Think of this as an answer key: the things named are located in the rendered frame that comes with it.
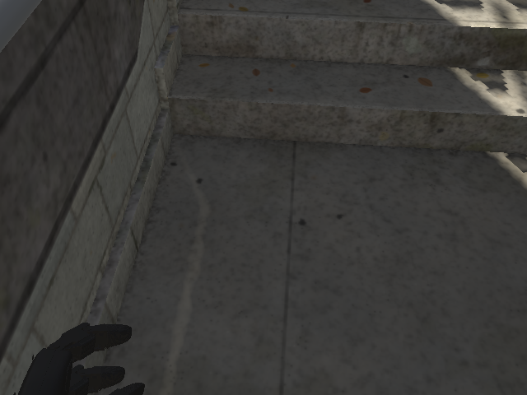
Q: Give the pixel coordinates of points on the robot left hand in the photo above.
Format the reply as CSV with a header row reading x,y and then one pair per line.
x,y
51,371

